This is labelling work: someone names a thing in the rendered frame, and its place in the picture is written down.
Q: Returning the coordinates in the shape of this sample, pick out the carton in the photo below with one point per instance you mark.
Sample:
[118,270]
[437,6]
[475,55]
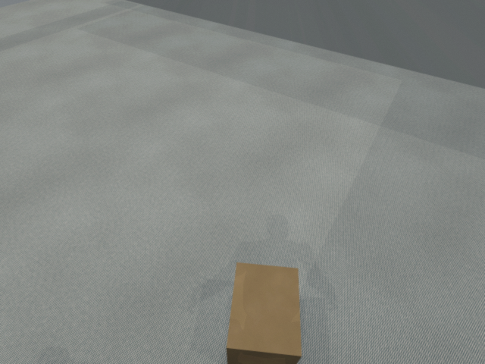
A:
[265,316]

